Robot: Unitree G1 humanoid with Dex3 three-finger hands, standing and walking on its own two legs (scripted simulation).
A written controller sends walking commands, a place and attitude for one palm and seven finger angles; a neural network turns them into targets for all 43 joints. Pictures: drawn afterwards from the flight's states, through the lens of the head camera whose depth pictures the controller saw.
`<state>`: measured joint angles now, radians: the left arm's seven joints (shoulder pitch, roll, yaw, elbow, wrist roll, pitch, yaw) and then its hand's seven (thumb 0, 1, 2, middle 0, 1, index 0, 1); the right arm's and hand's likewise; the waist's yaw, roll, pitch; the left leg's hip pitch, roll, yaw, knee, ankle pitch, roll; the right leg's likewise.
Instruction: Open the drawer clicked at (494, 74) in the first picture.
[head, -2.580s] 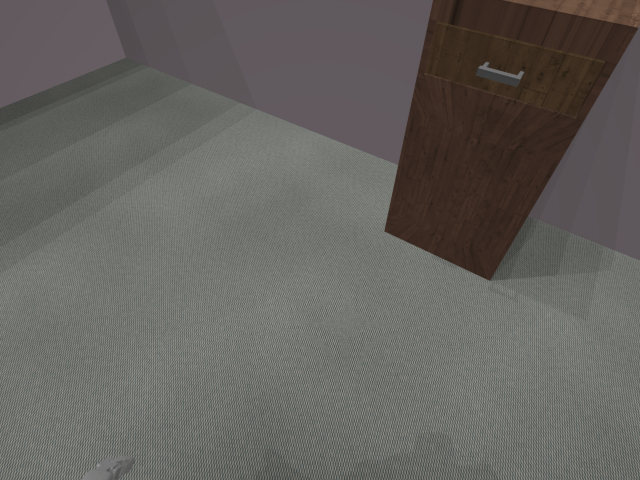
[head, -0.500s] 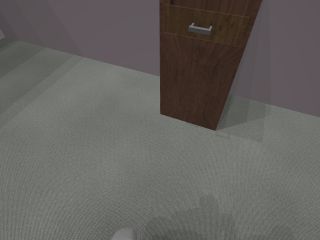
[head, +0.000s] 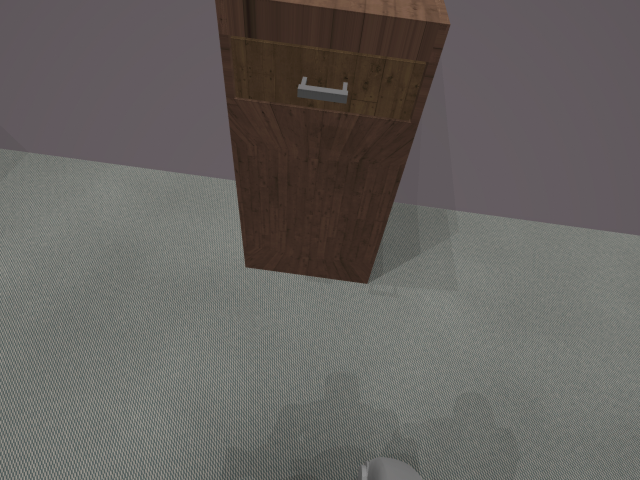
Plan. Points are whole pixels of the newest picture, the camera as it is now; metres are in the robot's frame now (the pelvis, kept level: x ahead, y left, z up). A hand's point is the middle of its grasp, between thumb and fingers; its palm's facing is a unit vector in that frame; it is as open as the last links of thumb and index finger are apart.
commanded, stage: walk to a spot facing it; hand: left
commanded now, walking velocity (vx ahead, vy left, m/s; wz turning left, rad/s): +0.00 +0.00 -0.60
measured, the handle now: (323, 88) +0.88 +0.07 +0.02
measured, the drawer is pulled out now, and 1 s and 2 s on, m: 0.00 0.00 0.00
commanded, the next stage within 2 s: take the last steps up to it in 0.02 s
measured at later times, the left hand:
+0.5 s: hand (228, 429) +0.21 +0.15 -0.16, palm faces -0.09 -0.97 -0.21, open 7.1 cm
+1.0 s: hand (243, 357) +0.32 +0.15 -0.17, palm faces -0.10 -0.98 -0.15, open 7.3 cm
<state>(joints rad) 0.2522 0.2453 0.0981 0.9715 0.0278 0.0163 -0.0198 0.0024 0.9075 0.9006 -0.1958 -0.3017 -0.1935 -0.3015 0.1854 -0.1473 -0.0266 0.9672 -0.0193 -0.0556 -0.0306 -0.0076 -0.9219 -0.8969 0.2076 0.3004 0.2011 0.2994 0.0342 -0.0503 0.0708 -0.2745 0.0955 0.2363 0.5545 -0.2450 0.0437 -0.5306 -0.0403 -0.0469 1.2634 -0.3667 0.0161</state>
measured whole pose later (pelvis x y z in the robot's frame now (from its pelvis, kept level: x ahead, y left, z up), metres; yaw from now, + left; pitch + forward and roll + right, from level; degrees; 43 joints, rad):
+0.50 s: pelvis +0.11 -0.03 +0.00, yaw -7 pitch +0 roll -1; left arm 0.22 0.17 0.05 1.00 0.03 -0.05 0.02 -0.03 0.94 0.90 -0.20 -0.30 -0.20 -0.30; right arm 0.31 -0.16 -0.05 1.05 -0.03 0.02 0.01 0.00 -0.91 -0.90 0.20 0.30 0.20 0.30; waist -0.03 0.02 0.00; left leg -0.46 0.13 0.11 1.01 -0.40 -0.03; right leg -0.19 -0.02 -0.15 0.47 -0.28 -0.02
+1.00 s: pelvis +0.26 -0.03 +0.01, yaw -7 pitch -1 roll -1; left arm 0.22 0.19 0.06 1.08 0.03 0.01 -0.01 0.01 0.93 0.90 -0.20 -0.30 -0.19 -0.30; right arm 0.44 -0.07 -0.02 1.13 -0.03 -0.05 -0.02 0.00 -0.91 -0.90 0.21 0.30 0.20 0.30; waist -0.03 -0.04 0.05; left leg -0.02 0.05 0.18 0.33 -0.28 0.01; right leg -0.54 -0.13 -0.08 0.86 -0.19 0.04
